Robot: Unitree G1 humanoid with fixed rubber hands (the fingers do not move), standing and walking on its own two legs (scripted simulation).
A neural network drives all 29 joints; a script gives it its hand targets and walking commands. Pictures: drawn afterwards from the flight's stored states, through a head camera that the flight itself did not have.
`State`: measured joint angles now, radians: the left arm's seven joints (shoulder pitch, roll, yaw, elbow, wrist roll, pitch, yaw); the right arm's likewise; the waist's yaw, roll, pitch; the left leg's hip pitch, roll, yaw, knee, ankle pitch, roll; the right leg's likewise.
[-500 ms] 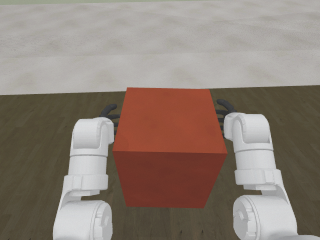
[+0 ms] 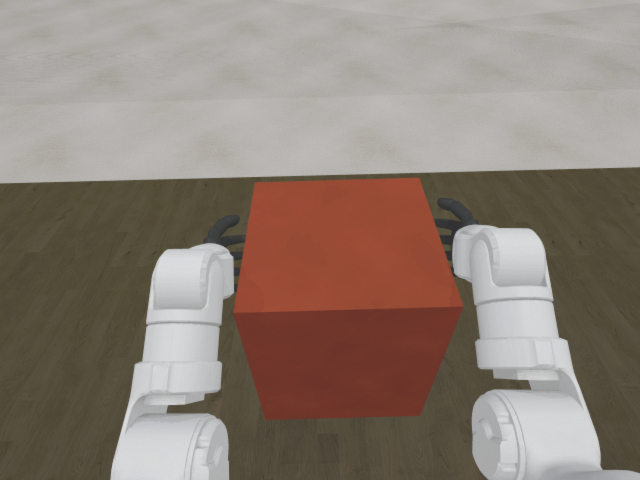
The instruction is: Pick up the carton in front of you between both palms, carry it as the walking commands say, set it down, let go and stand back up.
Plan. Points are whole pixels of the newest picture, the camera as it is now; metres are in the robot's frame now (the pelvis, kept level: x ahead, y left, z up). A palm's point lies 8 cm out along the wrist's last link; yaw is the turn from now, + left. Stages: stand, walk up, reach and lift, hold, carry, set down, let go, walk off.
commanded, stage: carry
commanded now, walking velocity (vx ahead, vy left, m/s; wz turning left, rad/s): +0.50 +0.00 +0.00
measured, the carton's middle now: (339, 302) +0.33 +0.00 +0.04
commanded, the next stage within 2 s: none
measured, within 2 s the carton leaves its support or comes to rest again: neither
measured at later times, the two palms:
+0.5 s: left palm (222, 166) +0.62 +0.21 +0.05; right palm (391, 167) +0.60 -0.09 +0.06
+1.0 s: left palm (248, 101) +0.90 +0.20 +0.02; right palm (375, 92) +0.93 -0.09 +0.02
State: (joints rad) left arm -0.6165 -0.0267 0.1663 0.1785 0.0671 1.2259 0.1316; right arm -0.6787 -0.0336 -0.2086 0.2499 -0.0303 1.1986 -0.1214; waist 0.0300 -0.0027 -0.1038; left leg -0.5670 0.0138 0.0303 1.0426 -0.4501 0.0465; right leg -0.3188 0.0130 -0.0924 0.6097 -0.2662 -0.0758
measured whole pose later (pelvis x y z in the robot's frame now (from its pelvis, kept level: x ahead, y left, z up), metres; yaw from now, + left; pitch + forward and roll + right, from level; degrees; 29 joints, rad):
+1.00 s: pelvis +0.56 +0.04 -0.07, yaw +1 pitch +4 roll +1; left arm -0.59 -0.01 0.19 0.12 0.05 1.20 0.13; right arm -0.66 0.00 -0.20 0.18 -0.06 1.18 -0.12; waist 0.05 -0.01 -0.01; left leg -0.61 0.02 -0.01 1.15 -0.38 0.03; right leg -0.38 0.07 -0.12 0.57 -0.16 -0.15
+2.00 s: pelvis +1.20 +0.05 -0.16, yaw +0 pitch +4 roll +1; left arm -0.62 -0.02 0.19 0.15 0.07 1.20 0.13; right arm -0.66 -0.01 -0.20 0.21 -0.05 1.16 -0.12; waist 0.03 0.00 -0.05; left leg -0.48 -0.04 0.00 1.31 -0.46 0.05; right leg -0.46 0.07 -0.12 0.61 -0.11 -0.15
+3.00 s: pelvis +1.83 +0.07 -0.23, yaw +0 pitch +4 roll +0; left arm -0.66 -0.04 0.20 0.14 0.09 1.19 0.13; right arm -0.69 -0.03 -0.21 0.19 -0.02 1.15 -0.12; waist -0.01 0.02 -0.07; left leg -0.27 -0.06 0.02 1.15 -0.55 0.05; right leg -0.52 0.05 -0.13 0.57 -0.14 -0.12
